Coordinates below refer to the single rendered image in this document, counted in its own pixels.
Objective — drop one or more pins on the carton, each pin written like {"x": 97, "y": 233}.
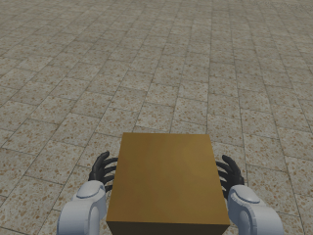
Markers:
{"x": 166, "y": 184}

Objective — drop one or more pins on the right robot forearm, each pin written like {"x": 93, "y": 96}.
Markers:
{"x": 250, "y": 213}

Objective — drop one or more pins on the left robot forearm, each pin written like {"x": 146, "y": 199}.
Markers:
{"x": 82, "y": 214}

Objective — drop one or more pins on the right robot hand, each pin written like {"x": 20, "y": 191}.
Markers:
{"x": 233, "y": 176}

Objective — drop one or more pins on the left robot hand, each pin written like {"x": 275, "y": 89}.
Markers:
{"x": 99, "y": 171}

